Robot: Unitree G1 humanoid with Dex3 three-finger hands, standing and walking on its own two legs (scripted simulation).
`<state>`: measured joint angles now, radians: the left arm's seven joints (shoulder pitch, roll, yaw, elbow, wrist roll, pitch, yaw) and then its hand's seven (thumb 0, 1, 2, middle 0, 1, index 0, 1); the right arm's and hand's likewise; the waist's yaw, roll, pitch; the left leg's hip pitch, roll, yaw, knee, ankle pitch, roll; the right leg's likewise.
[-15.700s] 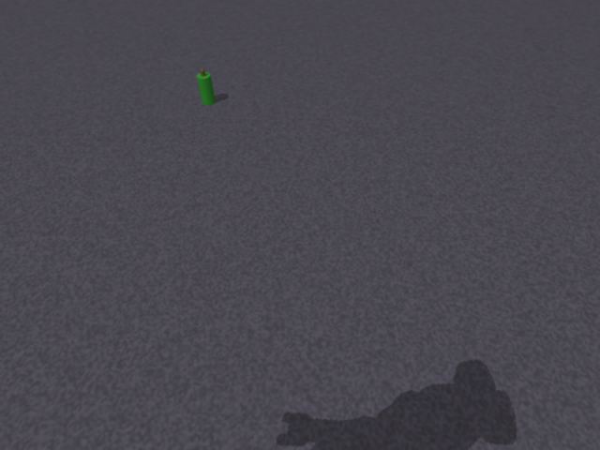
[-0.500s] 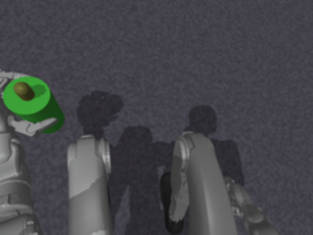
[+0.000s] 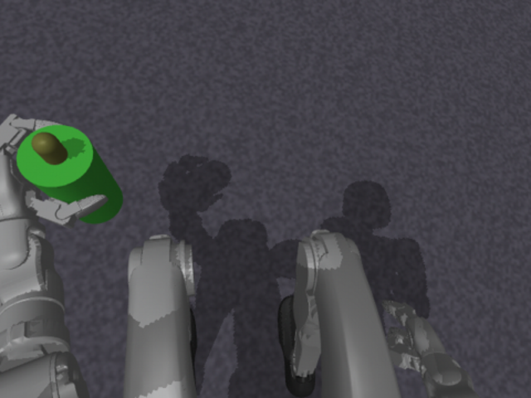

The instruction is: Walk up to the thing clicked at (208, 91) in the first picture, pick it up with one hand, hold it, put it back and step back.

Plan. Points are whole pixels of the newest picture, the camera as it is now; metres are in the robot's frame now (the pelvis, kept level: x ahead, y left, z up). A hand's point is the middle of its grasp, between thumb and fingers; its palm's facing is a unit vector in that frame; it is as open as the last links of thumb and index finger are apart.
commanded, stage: settle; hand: left
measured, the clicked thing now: (75, 176) +0.40 +0.26 -0.05
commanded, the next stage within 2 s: lift in 0.36 s
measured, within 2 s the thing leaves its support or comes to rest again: neither
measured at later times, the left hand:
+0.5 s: hand (55, 161) +0.41 +0.27 -0.01, palm faces +0.27 -0.96 -0.03, open 11.4 cm
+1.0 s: hand (26, 149) +0.39 +0.26 +0.07, palm faces +0.23 -0.97 -0.05, open 11.4 cm
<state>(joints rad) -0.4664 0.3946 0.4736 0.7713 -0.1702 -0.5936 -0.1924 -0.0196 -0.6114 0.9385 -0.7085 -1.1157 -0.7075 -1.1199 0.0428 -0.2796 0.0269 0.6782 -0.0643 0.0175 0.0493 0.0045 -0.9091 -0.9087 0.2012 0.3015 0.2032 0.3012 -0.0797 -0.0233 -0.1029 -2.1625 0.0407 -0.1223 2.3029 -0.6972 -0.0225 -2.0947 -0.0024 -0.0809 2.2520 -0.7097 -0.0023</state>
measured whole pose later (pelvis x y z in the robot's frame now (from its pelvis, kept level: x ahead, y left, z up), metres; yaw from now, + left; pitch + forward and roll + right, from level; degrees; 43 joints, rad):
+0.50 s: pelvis +0.00 +0.00 +0.02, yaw +1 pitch +32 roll -5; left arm -0.50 0.38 0.48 0.81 -0.16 -0.59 -0.20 -0.02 -0.61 0.94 -0.71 -1.12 -0.71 -1.12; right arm 0.07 -0.27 0.01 0.69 -0.06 0.00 0.04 0.00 -0.91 -0.91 0.20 0.30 0.20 0.30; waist -0.08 -0.01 -0.13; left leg -2.12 0.04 -0.10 2.24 -0.69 -0.02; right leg -2.06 -0.01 -0.06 2.20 -0.71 0.00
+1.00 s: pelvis +0.00 +0.00 +0.08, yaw +2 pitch +33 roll -4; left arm -0.34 0.33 0.39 0.53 -0.19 -0.45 -0.17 -0.02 -0.61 0.94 -0.71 -1.11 -0.71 -1.12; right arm 0.10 -0.26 -0.01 0.64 0.00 -0.01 0.01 0.01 -0.92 -0.90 0.20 0.30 0.20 0.30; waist -0.05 0.01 -0.17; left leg -1.95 0.04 -0.08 2.05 -0.68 -0.02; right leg -1.90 -0.01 -0.06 2.02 -0.69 0.00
